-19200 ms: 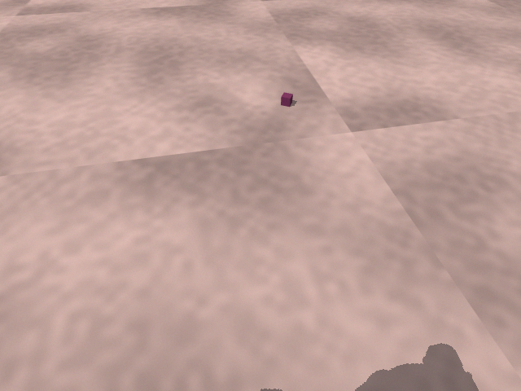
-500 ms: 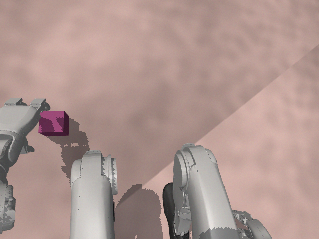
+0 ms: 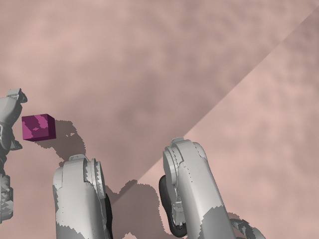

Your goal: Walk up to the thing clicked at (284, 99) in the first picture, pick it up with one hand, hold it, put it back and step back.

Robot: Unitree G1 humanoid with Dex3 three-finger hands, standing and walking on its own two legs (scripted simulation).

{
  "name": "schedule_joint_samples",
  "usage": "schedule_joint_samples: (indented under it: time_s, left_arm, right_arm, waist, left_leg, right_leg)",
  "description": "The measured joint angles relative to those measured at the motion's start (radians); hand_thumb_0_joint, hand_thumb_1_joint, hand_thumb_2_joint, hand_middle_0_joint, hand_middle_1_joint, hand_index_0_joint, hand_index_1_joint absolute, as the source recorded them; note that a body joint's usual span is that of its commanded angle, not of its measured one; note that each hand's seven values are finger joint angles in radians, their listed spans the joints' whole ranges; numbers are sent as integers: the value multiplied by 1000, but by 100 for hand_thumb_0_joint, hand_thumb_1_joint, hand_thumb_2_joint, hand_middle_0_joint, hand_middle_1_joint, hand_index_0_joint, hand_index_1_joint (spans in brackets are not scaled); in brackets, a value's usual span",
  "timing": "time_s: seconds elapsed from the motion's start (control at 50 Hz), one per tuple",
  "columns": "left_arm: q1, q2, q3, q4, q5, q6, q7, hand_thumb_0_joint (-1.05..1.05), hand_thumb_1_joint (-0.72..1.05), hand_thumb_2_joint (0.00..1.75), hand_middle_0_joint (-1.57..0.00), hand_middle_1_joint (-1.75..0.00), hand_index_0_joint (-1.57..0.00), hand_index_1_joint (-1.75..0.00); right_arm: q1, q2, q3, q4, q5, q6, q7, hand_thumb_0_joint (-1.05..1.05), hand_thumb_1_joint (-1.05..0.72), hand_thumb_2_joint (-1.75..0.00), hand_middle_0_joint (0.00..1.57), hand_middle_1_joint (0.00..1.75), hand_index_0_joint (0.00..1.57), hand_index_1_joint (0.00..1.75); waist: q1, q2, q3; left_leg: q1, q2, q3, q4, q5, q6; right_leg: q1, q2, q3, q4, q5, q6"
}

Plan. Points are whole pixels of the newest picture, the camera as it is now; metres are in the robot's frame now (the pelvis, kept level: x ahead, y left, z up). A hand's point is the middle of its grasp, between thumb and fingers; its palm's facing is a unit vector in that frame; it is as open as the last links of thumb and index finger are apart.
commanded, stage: approach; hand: left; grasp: from above
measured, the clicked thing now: (39, 128) +0.44 +0.30 -0.30
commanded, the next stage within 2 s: close in in 0.50 s
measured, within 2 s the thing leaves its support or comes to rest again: neither
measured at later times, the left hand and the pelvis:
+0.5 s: hand (10, 120) +0.43 +0.32 -0.16, palm faces -0.28 +0.01 -0.96, open 13.4 cm; pelvis +0.00 +0.01 -0.01, yaw +0 degrees
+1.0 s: hand (25, 133) +0.41 +0.31 -0.22, palm faces -0.47 -0.13 -0.87, open 14.1 cm; pelvis +0.00 +0.00 -0.02, yaw -3 degrees
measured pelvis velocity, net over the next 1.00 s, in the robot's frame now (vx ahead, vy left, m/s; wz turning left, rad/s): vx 0.00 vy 0.00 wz -0.05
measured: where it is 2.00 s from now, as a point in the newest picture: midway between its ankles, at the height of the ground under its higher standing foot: (140, 225)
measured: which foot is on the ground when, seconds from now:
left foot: down 0.00-1.00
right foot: down 0.00-1.00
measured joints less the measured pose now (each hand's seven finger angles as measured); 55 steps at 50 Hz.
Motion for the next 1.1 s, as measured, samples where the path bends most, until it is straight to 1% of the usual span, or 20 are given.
schedule_joint_samples:
  time_s: [0.08, 0.14, 0.2, 0.26, 0.32, 0.38, 0.42, 0.46, 0.5, 0.54, 0.6, 0.64, 0.7, 0.74, 0.78, 0.82, 0.88, 0.96, 1.04, 1.1]
  left_arm:
    - [65, 12, -24, -61, -34, -83, -65, 0, -41, 89, -18, -94, -20, -93]
    - [129, 0, -25, -135, -34, -177, -71, 0, -40, 88, -19, -94, -21, -93]
    - [195, -19, -23, -213, 4, -254, -16, 0, -39, 87, -19, -94, -21, -92]
    - [212, -40, -26, -209, 73, -291, 85, 0, -39, 87, -19, -93, -21, -92]
    - [178, -51, -32, -130, 145, -272, 194, 0, -41, 89, -18, -92, -19, -91]
    - [108, -58, -51, -38, 203, -204, 273, 0, -41, 91, -18, -91, -19, -91]
    - [53, -62, -58, 11, 211, -145, 303, 0, -41, 91, -18, -91, -19, -90]
    - [-11, -58, -61, 63, 202, -85, 316, 0, -41, 92, -19, -91, -20, -90]
    - [-84, -43, -75, 125, 184, -28, 302, 0, -41, 93, -19, -91, -19, -91]
    - [-156, -21, -96, 183, 158, 16, 259, 0, -42, 94, -18, -92, -18, -92]
    - [-215, 11, -119, 202, 102, 57, 155, 0, -44, 95, -15, -96, -16, -95]
    - [-211, 21, -120, 175, 59, 65, 82, 0, -45, 95, -14, -98, -15, -97]
    - [-151, 19, -95, 94, 9, 43, -21, 0, -45, 93, -11, -103, -14, -101]
    - [-95, 13, -69, 31, -15, 10, -69, 0, -45, 92, -11, -105, -14, -102]
    - [-44, 12, -41, -25, -27, -42, -93, 0, -45, 91, -11, -106, -14, -103]
    - [1, 20, -8, -69, -26, -107, -92, 0, -45, 91, -11, -106, -14, -103]
    - [43, 48, 30, -94, 4, -206, -41, 0, -48, 93, -10, -105, -13, -103]
    - [34, 91, 38, -26, 85, -284, 84, 0, -52, 96, -9, -102, -10, -101]
    - [1, 110, 6, 100, 175, -272, 208, 0, -52, 98, -8, -99, -9, -99]
    - [-16, 101, -28, 172, 216, -227, 281, 0, -51, 99, -8, -98, -8, -98]
  right_arm:
    - [6, -1, -5, 0, -10, 7, 4, 1, -92, -89, 20, 30, 20, 29]
    - [3, -8, -18, -4, -16, 9, 4, 1, -92, -89, 20, 30, 20, 29]
    - [-12, -15, -32, -7, -24, 18, 4, 1, -92, -89, 20, 30, 20, 29]
    - [-44, -20, -44, 0, -32, 27, 4, 1, -91, -89, 20, 30, 20, 29]
    - [-91, -19, -49, 13, -43, 20, -1, 1, -91, -89, 20, 30, 20, 29]
    - [-127, -11, -52, 26, -46, 6, -6, 0, -91, -89, 20, 30, 20, 29]
    - [-144, -5, -50, 32, -44, -4, -6, 0, -91, -89, 20, 30, 20, 29]
    - [-153, 1, -42, 35, -40, -15, -5, 0, -91, -89, 20, 30, 20, 29]
    - [-155, 5, -29, 34, -37, -26, -3, 0, -91, -89, 20, 30, 20, 29]
    - [-147, 7, -14, 30, -32, -37, -2, 0, -91, -89, 20, 30, 20, 29]
    - [-118, 6, 6, 15, -25, -49, -2, 0, -91, -89, 20, 30, 20, 29]
    - [-93, 3, 14, 7, -20, -46, -2, 0, -91, -89, 20, 30, 20, 29]
    - [-52, -1, 21, -1, -14, -23, -1, 0, -92, -89, 20, 30, 20, 29]
    - [-26, -4, 28, -9, -11, -1, -2, 0, -92, -89, 20, 30, 20, 29]
    - [-5, -8, 38, -18, -9, 19, -2, 0, -92, -89, 20, 30, 20, 29]
    - [11, -13, 51, -27, -12, 35, -2, 0, -92, -89, 20, 30, 20, 29]
    - [18, -23, 64, -30, -28, 49, -2, 1, -92, -90, 21, 30, 20, 30]
    - [-2, -38, 63, -15, -60, 49, -3, 1, -91, -89, 21, 30, 20, 30]
    - [-45, -45, 55, 5, -97, 25, -1, 0, -90, -89, 20, 30, 20, 29]
    - [-77, -37, 50, 23, -118, -2, 3, 0, -90, -89, 20, 30, 20, 29]
  waist:
    - [42, -14, 10]
    - [75, -27, 14]
    - [95, -45, 7]
    - [95, -65, -18]
    - [79, -82, -43]
    - [58, -90, -73]
    - [42, -89, -91]
    - [25, -83, -103]
    - [7, -73, -107]
    - [-8, -59, -105]
    - [-26, -36, -78]
    - [-29, -20, -48]
    - [-26, 0, 0]
    - [-18, 5, 31]
    - [-7, 2, 59]
    - [3, -11, 81]
    - [11, -45, 95]
    - [7, -95, 78]
    - [-13, -119, 44]
    - [-25, -124, 18]
  left_leg:
    - [1, -9, -8, 4, 6, -3]
    - [1, -15, -20, 15, 7, -2]
    - [4, -16, -25, 29, 4, 3]
    - [0, -16, -20, 41, 4, 9]
    - [-6, -14, -10, 51, 8, 14]
    - [-23, -14, -3, 56, 15, 15]
    - [-34, -15, 1, 55, 21, 15]
    - [-43, -16, 4, 50, 25, 13]
    - [-49, -15, 6, 43, 28, 12]
    - [-56, -13, 6, 36, 30, 13]
    - [-57, -10, 3, 29, 25, 14]
    - [-50, -9, -1, 25, 18, 14]
    - [-33, -11, -1, 14, 9, 13]
    - [-19, -11, -2, 5, 4, 11]
    - [-6, -10, -9, -1, 1, 7]
    - [1, -10, -20, 2, 0, 2]
    - [4, -9, -39, 19, -2, -5]
    - [-8, -7, -54, 58, -3, -10]
    - [-29, -7, -58, 97, -2, -5]
    - [-44, -4, -56, 114, 0, 2]
  right_leg:
    - [13, -7, -7, -1, -2, 1]
    - [25, -9, -18, -1, -3, 4]
    - [37, -8, -23, 4, -6, 8]
    - [37, -8, -19, 16, -9, 8]
    - [29, -7, -11, 29, -8, 8]
    - [10, -7, -4, 38, -2, 9]
    - [-3, -8, 0, 41, 2, 10]
    - [-14, -9, 3, 40, 5, 12]
    - [-23, -9, 5, 36, 9, 14]
    - [-33, -8, 5, 29, 13, 14]
    - [-37, -5, 3, 20, 13, 15]
    - [-30, -4, 0, 13, 9, 17]
    - [-11, -7, -1, 2, -2, 17]
    - [3, -7, -2, -7, -7, 15]
    - [15, -7, -8, -15, -8, 12]
    - [24, -5, -19, -18, -5, 8]
    - [27, -1, -35, -10, 0, 3]
    - [15, 5, -47, 19, 8, 3]
    - [0, 10, -50, 50, 12, 8]
    - [-12, 14, -49, 61, 14, 11]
